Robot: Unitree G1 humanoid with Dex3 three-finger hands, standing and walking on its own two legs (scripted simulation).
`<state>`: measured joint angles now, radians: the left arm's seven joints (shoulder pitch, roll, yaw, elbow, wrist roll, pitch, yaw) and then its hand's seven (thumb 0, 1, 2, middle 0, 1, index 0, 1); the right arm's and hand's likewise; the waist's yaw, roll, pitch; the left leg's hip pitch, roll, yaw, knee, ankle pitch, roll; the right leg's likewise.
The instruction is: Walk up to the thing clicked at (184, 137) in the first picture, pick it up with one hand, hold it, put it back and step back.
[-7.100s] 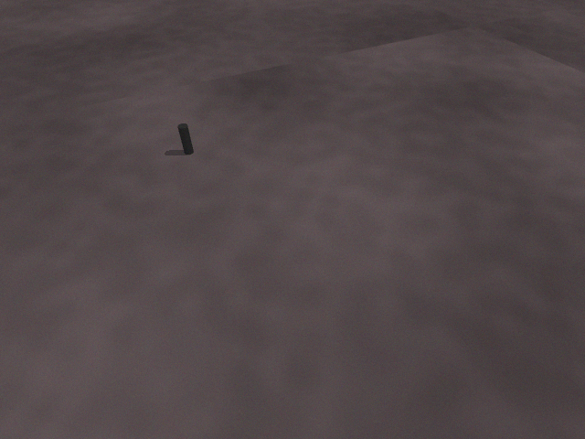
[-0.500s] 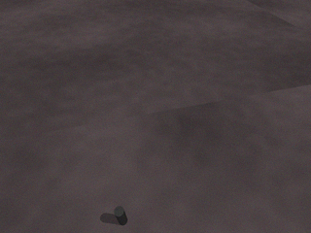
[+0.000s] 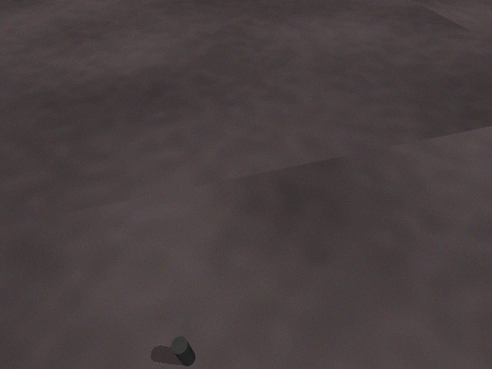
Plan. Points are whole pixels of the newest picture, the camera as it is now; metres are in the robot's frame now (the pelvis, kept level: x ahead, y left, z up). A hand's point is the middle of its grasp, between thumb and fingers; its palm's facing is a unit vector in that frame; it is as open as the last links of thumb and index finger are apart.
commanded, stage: walk up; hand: left
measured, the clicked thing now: (184, 351) +0.34 +0.23 -0.68
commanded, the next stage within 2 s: none
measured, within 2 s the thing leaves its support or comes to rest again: neither
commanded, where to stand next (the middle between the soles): -0.01 +0.03 m, yaw -1 degrees
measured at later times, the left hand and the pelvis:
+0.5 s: hand out of the picture +0.15 +0.29 -0.16, palm faces +0.02 -0.93 -0.36, open 7.3 cm; pelvis +0.02 +0.03 -0.01, yaw +1 degrees
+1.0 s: hand out of the picture +0.04 +0.29 -0.14, palm faces -0.03 -0.92 -0.39, open 7.4 cm; pelvis -0.01 +0.02 +0.00, yaw -2 degrees
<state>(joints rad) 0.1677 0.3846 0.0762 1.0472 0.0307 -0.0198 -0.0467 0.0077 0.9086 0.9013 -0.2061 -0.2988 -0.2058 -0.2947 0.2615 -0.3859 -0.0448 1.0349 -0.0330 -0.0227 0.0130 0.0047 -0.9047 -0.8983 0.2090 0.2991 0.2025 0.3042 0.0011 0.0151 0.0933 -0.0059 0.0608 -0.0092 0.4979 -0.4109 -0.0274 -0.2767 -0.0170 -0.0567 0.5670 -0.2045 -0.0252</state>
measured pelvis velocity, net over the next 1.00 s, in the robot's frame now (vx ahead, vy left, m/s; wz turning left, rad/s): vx -0.01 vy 0.02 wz -0.03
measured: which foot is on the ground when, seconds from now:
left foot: down 0.00-0.00, up 0.02-0.38, down 0.40-1.00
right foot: down 0.00-0.44, up 0.46-0.70, down 0.72-1.00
